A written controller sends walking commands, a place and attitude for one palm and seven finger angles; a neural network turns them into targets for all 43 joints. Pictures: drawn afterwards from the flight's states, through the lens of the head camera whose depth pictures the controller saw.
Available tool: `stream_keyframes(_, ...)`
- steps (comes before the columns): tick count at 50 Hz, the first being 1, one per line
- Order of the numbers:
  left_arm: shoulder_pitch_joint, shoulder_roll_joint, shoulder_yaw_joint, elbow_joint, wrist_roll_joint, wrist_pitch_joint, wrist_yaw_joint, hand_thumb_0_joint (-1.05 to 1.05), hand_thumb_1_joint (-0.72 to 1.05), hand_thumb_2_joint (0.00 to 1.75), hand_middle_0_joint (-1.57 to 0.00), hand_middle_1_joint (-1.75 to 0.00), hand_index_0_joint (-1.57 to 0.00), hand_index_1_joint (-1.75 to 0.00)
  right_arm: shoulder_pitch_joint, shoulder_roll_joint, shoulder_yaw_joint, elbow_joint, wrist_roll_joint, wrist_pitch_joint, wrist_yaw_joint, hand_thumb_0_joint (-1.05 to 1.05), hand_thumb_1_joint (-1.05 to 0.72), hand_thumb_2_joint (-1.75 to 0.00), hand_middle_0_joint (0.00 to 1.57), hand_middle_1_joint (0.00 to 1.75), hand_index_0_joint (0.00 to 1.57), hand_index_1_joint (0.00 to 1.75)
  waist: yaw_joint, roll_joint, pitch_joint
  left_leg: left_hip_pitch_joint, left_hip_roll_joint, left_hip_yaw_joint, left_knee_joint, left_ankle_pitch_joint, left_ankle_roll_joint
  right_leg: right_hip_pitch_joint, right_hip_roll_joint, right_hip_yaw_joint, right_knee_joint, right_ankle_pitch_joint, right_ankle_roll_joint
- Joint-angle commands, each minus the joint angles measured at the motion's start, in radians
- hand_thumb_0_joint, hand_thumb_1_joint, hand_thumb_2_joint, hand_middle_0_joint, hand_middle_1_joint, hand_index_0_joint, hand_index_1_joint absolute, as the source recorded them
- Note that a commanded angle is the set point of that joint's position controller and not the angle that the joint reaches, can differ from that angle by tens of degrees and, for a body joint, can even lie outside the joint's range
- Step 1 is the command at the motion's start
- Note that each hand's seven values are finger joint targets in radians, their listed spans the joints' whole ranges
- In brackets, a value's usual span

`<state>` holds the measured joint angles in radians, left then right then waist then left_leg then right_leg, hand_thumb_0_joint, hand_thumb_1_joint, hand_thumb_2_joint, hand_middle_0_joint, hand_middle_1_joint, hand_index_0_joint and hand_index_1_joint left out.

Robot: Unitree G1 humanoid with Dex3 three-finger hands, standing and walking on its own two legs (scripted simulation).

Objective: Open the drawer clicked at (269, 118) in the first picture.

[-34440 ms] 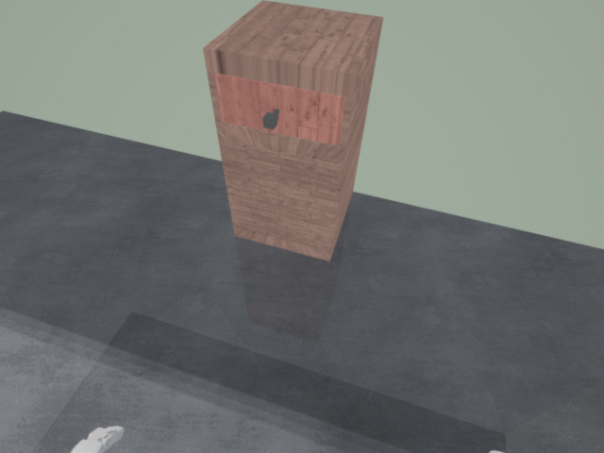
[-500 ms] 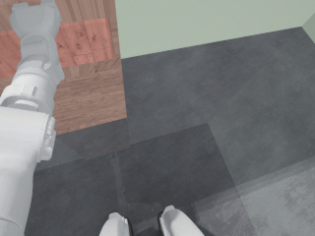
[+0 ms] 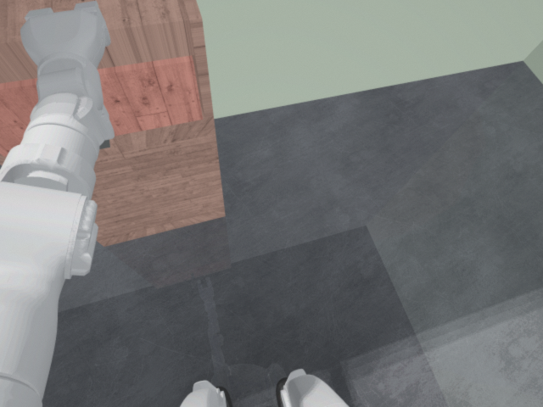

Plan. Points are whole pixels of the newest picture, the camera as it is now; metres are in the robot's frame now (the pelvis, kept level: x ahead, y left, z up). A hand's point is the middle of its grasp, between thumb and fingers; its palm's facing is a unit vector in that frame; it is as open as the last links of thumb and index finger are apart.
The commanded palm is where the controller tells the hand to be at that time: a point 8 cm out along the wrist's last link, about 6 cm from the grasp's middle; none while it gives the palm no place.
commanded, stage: lift the hand off the handle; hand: left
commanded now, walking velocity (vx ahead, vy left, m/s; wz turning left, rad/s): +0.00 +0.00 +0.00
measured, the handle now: (95, 128) +0.62 +0.21 -0.07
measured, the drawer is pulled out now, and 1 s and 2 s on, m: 0.01 0.01 0.01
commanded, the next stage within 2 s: draw the hand back to the body in 0.28 s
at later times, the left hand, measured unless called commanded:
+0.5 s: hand (78, 77) +0.57 +0.17 +0.09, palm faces -0.07 -0.07 -1.00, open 13.8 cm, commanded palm +0.54 +0.16 +0.15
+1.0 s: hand (9, 199) +0.39 +0.22 +0.11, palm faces +0.00 -0.05 -1.00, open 13.8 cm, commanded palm +0.35 +0.22 +0.18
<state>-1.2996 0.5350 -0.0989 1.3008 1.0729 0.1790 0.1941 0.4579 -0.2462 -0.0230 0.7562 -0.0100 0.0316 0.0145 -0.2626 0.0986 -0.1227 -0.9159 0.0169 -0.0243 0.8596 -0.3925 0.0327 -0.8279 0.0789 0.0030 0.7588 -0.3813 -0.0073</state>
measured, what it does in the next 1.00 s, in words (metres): stands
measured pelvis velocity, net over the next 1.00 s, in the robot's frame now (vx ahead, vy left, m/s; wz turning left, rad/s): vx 0.00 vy -0.01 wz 0.06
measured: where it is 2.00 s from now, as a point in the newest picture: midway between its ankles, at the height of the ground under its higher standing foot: outside the picture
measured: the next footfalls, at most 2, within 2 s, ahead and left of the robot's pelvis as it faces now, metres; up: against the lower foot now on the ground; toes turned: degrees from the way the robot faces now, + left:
none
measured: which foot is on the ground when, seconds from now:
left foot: down 0.00-1.00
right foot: down 0.00-1.00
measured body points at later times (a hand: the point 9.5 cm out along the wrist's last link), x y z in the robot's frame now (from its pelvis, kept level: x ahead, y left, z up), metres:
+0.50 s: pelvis +0.01 +0.00 +0.01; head +0.14 +0.00 +0.44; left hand +0.57 +0.17 +0.15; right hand -0.07 -0.26 -0.11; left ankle -0.01 +0.09 -0.69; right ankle -0.03 -0.12 -0.69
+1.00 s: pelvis +0.00 -0.01 +0.03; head +0.02 -0.03 +0.48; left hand +0.39 +0.22 +0.16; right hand +0.16 -0.26 -0.08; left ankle -0.01 +0.09 -0.69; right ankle -0.03 -0.12 -0.69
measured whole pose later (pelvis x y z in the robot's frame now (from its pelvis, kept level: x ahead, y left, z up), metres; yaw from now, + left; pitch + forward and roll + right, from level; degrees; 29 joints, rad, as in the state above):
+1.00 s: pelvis +0.00 -0.01 +0.03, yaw +3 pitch +8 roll -1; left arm -0.52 0.40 -0.19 0.55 0.97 0.15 0.11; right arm 0.19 -0.27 -0.04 0.64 0.05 0.11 -0.03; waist 0.00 0.08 -0.12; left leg -0.45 -0.03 -0.03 0.63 -0.32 0.03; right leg -0.39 0.03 0.00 0.59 -0.35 -0.01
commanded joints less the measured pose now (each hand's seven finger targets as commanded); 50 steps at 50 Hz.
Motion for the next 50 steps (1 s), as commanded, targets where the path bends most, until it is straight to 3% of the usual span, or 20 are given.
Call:
stream_keyframes(1, -0.541, 0.199, 0.019, -0.203, 0.009, -0.006, 0.047, 0.0, -0.5, 0.3, -0.3, -1.2, -0.3, -1.2, 0.247, -0.189, -0.059, -0.003, 0.005, -0.005, -0.019, 0.0, -0.9, -0.9, 0.2, 0.3, 0.2, 0.3, -0.035, 0.085, -0.527, 0.472, 0.001, -0.015, -0.032, 0.545, 0.015, 0.166, 0.015, -0.027, -0.064, 0.428, -0.006)
stream_keyframes(6, -0.561, 0.199, 0.011, -0.2, 0.009, 0.005, 0.04, 0.0, -0.5, 0.3, -0.3, -1.2, -0.3, -1.2, 0.242, -0.19, -0.057, 0.0, 0.008, -0.006, -0.019, 0.0, -0.9, -0.9, 0.2, 0.3, 0.2, 0.3, -0.035, 0.075, -0.529, 0.466, 0.0, -0.008, -0.039, 0.553, 0.016, 0.198, 0.011, -0.023, -0.069, 0.462, -0.004)
stream_keyframes(8, -0.553, 0.23, 0.039, -0.21, 0.004, 0.005, 0.036, 0.0, -0.5, 0.3, -0.3, -1.2, -0.3, -1.2, 0.237, -0.192, -0.059, -0.003, 0.006, -0.006, -0.018, 0.0, -0.9, -0.9, 0.2, 0.3, 0.2, 0.3, -0.023, 0.067, -0.553, 0.469, -0.005, -0.003, -0.039, 0.569, 0.017, 0.233, 0.011, -0.017, -0.072, 0.495, -0.005)
stream_keyframes(9, -0.56, 0.23, 0.029, -0.211, 0.007, 0.006, 0.032, 0.0, -0.5, 0.3, -0.3, -1.2, -0.3, -1.2, 0.241, -0.19, -0.059, -0.004, 0.009, -0.005, -0.021, 0.0, -0.9, -0.9, 0.2, 0.3, 0.2, 0.3, -0.029, 0.068, -0.549, 0.467, -0.004, -0.002, -0.042, 0.563, 0.017, 0.237, 0.008, -0.014, -0.074, 0.5, -0.001)
stream_keyframes(12, -0.523, 0.221, 0.021, -0.153, 0.014, 0.015, 0.021, 0.0, -0.5, 0.3, -0.3, -1.2, -0.3, -1.2, 0.236, -0.192, -0.054, -0.002, 0.01, -0.001, -0.023, 0.0, -0.9, -0.9, 0.2, 0.3, 0.2, 0.3, -0.031, 0.036, -0.484, 0.42, -0.006, 0.003, -0.052, 0.523, 0.019, 0.237, 0.009, -0.016, -0.081, 0.486, -0.001)
stream_keyframes(18, -0.512, 0.201, 0.008, -0.189, 0.006, -0.015, -0.01, 0.0, -0.5, 0.3, -0.3, -1.2, -0.3, -1.2, 0.229, -0.189, -0.062, -0.01, 0.011, 0.0, -0.024, 0.0, -0.9, -0.9, 0.2, 0.3, 0.2, 0.3, -0.027, 0.052, -0.502, 0.448, -0.009, 0.007, -0.049, 0.543, 0.02, 0.241, 0.008, -0.008, -0.087, 0.503, -0.002)
stream_keyframes(19, -0.515, 0.174, -0.02, -0.185, 0.007, -0.022, -0.014, 0.0, -0.5, 0.3, -0.3, -1.2, -0.3, -1.2, 0.235, -0.187, -0.061, -0.008, 0.013, -0.001, -0.026, 0.0, -0.9, -0.9, 0.2, 0.3, 0.2, 0.3, -0.036, 0.052, -0.494, 0.45, -0.007, 0.001, -0.054, 0.528, 0.019, 0.225, 0.007, -0.011, -0.089, 0.481, 0.0)
stream_keyframes(23, -0.31, 0.257, 0.098, -0.339, -0.009, -0.074, -0.02, 0.0, -0.5, 0.3, -0.3, -1.2, -0.3, -1.2, 0.204, -0.181, -0.069, -0.051, 0.004, 0.0, -0.025, 0.0, -0.9, -0.9, 0.2, 0.3, 0.2, 0.3, 0.078, 0.103, -0.655, 0.567, -0.005, 0.005, -0.058, 0.689, 0.013, 0.313, 0.008, -0.013, -0.075, 0.55, -0.009)
stream_keyframes(25, -0.214, 0.212, 0.081, -0.411, -0.019, -0.086, -0.016, 0.0, -0.5, 0.3, -0.3, -1.2, -0.3, -1.2, 0.184, -0.17, -0.068, -0.067, 0.001, -0.001, -0.021, 0.0, -0.9, -0.9, 0.2, 0.3, 0.2, 0.3, 0.105, 0.092, -0.64, 0.585, -0.001, 0.009, -0.067, 0.746, 0.014, 0.337, 0.009, -0.017, -0.085, 0.587, -0.004)
stream_keyframes(28, -0.071, 0.261, 0.152, -0.495, -0.032, -0.078, 0.014, 0.0, -0.5, 0.3, -0.3, -1.2, -0.3, -1.2, 0.128, -0.174, -0.073, -0.089, 0.008, 0.008, -0.018, 0.0, -0.9, -0.9, 0.2, 0.3, 0.2, 0.3, 0.149, 0.009, -0.598, 0.534, -0.01, 0.023, -0.096, 0.719, 0.018, 0.426, 0.005, -0.019, -0.1, 0.625, -0.005)
stream_keyframes(31, -0.021, 0.208, 0.121, -0.587, -0.046, -0.066, 0.048, 0.0, -0.5, 0.3, -0.3, -1.2, -0.3, -1.2, 0.075, -0.168, -0.079, -0.102, 0.021, 0.004, -0.018, 0.0, -0.9, -0.9, 0.2, 0.3, 0.2, 0.3, 0.152, -0.019, -0.511, 0.536, -0.015, 0.025, -0.14, 0.65, 0.019, 0.44, 0.003, -0.03, -0.129, 0.584, -0.004)
stream_keyframes(34, 0.019, 0.164, 0.086, -0.694, -0.045, -0.052, 0.069, 0.0, -0.5, 0.3, -0.3, -1.2, -0.3, -1.2, 0.024, -0.164, -0.085, -0.108, 0.033, 0.004, -0.019, 0.0, -0.9, -0.9, 0.2, 0.3, 0.2, 0.3, 0.155, 0.02, -0.48, 0.636, -0.01, 0.01, -0.161, 0.696, 0.016, 0.408, 0.004, -0.039, -0.148, 0.525, -0.008)
stream_keyframes(35, 0.042, 0.135, 0.068, -0.702, -0.046, -0.043, 0.069, 0.0, -0.5, 0.3, -0.3, -1.2, -0.3, -1.2, 0.012, -0.163, -0.086, -0.109, 0.035, 0.004, -0.019, 0.0, -0.9, -0.9, 0.2, 0.3, 0.2, 0.3, 0.154, 0.005, -0.46, 0.657, -0.008, 0.003, -0.169, 0.697, 0.014, 0.395, 0.006, -0.047, -0.154, 0.497, -0.008)
stream_keyframes(37, 0.079, 0.074, 0.017, -0.741, -0.059, -0.027, 0.06, 0.0, -0.5, 0.3, -0.3, -1.2, -0.3, -1.2, -0.026, -0.159, -0.086, -0.118, 0.042, 0.008, -0.018, 0.0, -0.9, -0.9, 0.2, 0.3, 0.2, 0.3, 0.153, 0.005, -0.422, 0.697, -0.008, -0.004, -0.189, 0.664, 0.011, 0.378, 0.006, -0.054, -0.172, 0.441, -0.01)
stream_keyframes(39, 0.14, 0.071, 0.012, -0.782, -0.074, -0.015, 0.042, 0.0, -0.5, 0.3, -0.3, -1.2, -0.3, -1.2, -0.064, -0.157, -0.085, -0.133, 0.047, 0.016, -0.021, 0.0, -0.9, -0.9, 0.2, 0.3, 0.2, 0.3, 0.17, 0.014, -0.422, 0.731, -0.013, -0.004, -0.203, 0.655, 0.011, 0.401, 0.0, -0.05, -0.183, 0.429, -0.013)
stream_keyframes(42, 0.23, 0.028, -0.031, -0.778, -0.087, 0.001, 0.001, 0.0, -0.5, 0.3, -0.3, -1.2, -0.3, -1.2, -0.141, -0.152, -0.068, -0.161, 0.057, 0.032, -0.033, 0.0, -0.9, -0.9, 0.2, 0.3, 0.2, 0.3, 0.181, -0.053, -0.304, 0.679, -0.028, 0.003, -0.247, 0.505, 0.014, 0.427, -0.008, -0.053, -0.211, 0.372, -0.018)
stream_keyframes(47, 0.371, 0.051, -0.011, -0.973, -0.093, -0.037, -0.042, 0.0, -0.5, 0.3, -0.3, -1.2, -0.3, -1.2, -0.263, -0.137, -0.049, -0.232, 0.061, 0.044, -0.052, 0.0, -0.9, -0.9, 0.2, 0.3, 0.2, 0.3, 0.242, -0.073, -0.296, 0.711, -0.041, 0.008, -0.282, 0.474, 0.019, 0.507, -0.022, -0.041, -0.223, 0.366, -0.025)
stream_keyframes(49, 0.446, 0.074, 0.014, -1.006, -0.098, -0.052, -0.051, 0.0, -0.5, 0.3, -0.3, -1.2, -0.3, -1.2, -0.304, -0.129, -0.039, -0.249, 0.063, 0.049, -0.06, 0.0, -0.9, -0.9, 0.2, 0.3, 0.2, 0.3, 0.259, -0.08, -0.238, 0.698, -0.045, 0.009, -0.299, 0.436, 0.018, 0.517, -0.026, -0.038, -0.234, 0.339, -0.027)
stream_keyframes(50, 0.375, -0.178, 0.083, -0.964, -0.823, -0.105, -0.073, 0.0, -0.47, 0.32, -0.3, -1.18, -0.3, -1.18, -0.26, -0.067, 0.004, -0.312, 0.092, 0.031, -0.066, 0.0, -0.9, -0.9, 0.2, 0.3, 0.2, 0.3, 0.165, -0.16, -0.055, 0.807, -0.008, 0.014, -0.359, 0.353, 0.022, 0.501, -0.016, -0.059, -0.332, 0.318, -0.028)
